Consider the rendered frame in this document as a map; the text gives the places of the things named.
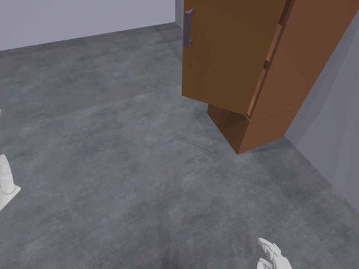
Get cupboard door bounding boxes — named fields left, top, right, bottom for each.
left=182, top=0, right=286, bottom=115

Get left robot hand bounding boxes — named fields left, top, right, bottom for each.
left=0, top=110, right=21, bottom=212

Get handle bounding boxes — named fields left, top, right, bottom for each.
left=184, top=9, right=194, bottom=49

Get right robot hand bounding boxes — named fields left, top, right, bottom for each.
left=257, top=238, right=292, bottom=269

